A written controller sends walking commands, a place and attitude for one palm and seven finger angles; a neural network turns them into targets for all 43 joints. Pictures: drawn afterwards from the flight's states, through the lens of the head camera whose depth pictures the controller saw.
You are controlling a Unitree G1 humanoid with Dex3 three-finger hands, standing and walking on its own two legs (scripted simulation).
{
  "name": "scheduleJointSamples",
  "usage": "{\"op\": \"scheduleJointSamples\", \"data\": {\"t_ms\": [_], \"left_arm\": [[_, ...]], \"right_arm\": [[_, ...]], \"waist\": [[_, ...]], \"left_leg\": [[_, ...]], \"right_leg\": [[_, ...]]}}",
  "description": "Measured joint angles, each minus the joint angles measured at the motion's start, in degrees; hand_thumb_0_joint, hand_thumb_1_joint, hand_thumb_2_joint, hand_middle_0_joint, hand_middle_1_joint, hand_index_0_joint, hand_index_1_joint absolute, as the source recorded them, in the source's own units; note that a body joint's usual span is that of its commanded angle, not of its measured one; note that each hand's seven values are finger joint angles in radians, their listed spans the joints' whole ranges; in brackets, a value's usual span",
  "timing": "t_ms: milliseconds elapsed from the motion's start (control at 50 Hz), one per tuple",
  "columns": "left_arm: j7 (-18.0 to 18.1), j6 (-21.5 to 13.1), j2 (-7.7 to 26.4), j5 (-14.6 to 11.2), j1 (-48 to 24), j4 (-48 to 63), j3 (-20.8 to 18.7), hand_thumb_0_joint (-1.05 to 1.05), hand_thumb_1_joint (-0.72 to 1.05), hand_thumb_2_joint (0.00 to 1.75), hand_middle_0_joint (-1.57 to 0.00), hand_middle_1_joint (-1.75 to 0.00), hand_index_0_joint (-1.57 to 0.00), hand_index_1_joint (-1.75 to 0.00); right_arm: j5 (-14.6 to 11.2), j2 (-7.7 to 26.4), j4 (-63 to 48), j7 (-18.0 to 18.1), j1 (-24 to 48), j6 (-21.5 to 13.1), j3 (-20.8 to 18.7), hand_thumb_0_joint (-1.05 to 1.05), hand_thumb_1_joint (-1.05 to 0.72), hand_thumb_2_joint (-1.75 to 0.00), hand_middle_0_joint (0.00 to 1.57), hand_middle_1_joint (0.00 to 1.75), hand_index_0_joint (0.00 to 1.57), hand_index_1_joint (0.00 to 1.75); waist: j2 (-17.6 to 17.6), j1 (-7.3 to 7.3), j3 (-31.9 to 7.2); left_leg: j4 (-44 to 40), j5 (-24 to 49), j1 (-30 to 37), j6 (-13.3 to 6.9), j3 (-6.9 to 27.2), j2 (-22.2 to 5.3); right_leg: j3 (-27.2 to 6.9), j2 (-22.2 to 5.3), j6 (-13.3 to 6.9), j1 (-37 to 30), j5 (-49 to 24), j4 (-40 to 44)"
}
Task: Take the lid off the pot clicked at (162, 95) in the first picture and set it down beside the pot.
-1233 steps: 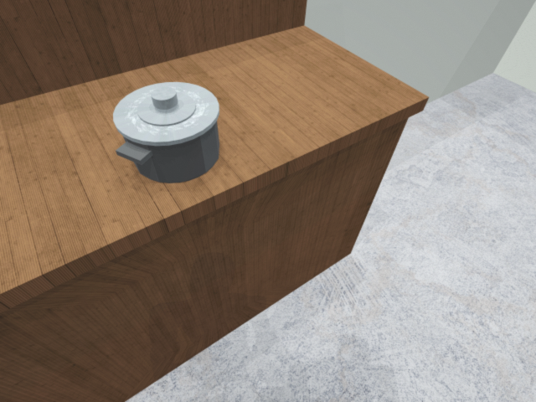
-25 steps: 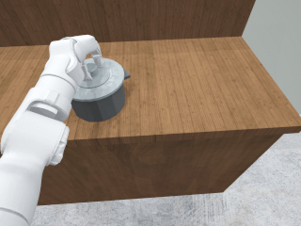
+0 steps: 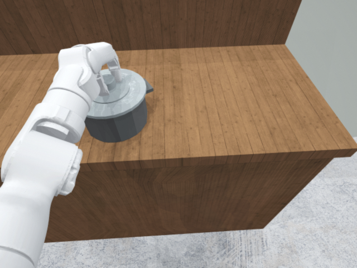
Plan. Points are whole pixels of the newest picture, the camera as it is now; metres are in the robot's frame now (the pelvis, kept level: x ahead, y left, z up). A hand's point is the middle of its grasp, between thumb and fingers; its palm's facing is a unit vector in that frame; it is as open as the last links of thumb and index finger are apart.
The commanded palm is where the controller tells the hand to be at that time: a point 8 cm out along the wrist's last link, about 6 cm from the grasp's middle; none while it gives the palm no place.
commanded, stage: close the fingers and squeeze the knob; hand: left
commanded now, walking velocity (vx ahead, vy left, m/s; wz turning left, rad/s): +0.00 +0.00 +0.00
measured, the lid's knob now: (106, 82) +0.51 +0.15 +0.16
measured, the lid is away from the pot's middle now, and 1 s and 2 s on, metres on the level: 0.00 0.01 0.03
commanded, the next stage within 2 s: lift the lid straight up in 0.50 s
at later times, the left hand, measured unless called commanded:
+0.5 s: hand (100, 82) +0.48 +0.15 +0.18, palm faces -0.38 -0.10 -0.92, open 7.4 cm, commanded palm +0.48 +0.16 +0.23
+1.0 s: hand (96, 74) +0.48 +0.15 +0.20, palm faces -0.38 -0.12 -0.92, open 7.2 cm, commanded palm +0.48 +0.16 +0.27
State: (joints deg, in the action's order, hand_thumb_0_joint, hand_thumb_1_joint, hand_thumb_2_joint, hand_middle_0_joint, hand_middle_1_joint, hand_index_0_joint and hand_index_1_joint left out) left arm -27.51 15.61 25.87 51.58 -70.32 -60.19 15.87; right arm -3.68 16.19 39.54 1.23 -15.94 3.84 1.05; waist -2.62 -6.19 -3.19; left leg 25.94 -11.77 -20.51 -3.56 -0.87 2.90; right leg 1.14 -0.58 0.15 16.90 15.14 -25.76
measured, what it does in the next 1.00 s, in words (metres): stands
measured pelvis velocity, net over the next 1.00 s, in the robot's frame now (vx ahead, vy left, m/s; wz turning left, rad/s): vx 0.00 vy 0.00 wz -0.01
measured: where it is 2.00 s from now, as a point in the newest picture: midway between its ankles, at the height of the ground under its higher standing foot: outside the picture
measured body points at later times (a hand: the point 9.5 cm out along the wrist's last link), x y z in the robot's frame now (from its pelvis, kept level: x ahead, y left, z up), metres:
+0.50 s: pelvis +0.00 +0.00 +0.00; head +0.03 -0.01 +0.45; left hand +0.49 +0.16 +0.23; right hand +0.05 -0.27 -0.13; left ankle +0.01 +0.08 -0.74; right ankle -0.03 -0.12 -0.74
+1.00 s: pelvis +0.00 +0.00 +0.00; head +0.03 -0.01 +0.45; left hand +0.50 +0.16 +0.25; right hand +0.05 -0.26 -0.13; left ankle +0.01 +0.08 -0.74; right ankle -0.03 -0.12 -0.74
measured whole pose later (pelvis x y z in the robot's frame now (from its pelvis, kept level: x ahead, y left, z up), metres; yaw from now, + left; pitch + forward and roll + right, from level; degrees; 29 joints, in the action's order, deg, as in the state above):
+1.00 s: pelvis +0.00 +0.00 +0.00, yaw +0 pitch +7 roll -1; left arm -29.4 14.9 26.8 52.7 -74.7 -64.3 14.8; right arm -3.3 16.0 41.2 2.3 -18.3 1.0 1.1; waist -2.3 -7.0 -3.3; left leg 25.5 -11.4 -20.7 -3.8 -1.1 3.0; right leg 0.8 -0.6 0.4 17.0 14.4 -24.9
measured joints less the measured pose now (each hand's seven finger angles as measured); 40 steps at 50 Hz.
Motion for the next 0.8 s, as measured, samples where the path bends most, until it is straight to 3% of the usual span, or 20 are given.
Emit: {"op": "scheduleJointSamples", "data": {"t_ms": [800], "left_arm": [[-1.0,-0.5,0.0,0.2,-2.1,-3.1,-0.6,0.09,0.35,0.74,-1.15,-1.16,-0.62,-0.97]], "right_arm": [[0.1,-0.4,1.2,0.9,-1.2,-1.4,0.2,0.00,-0.90,-0.90,0.20,0.30,0.20,0.30]], "waist": [[0.1,-0.53,0.0]], "left_leg": [[-0.2,0.3,-0.3,-0.4,-0.3,0.1]], "right_leg": [[-0.3,-0.1,0.4,0.3,-0.5,0.4]]}}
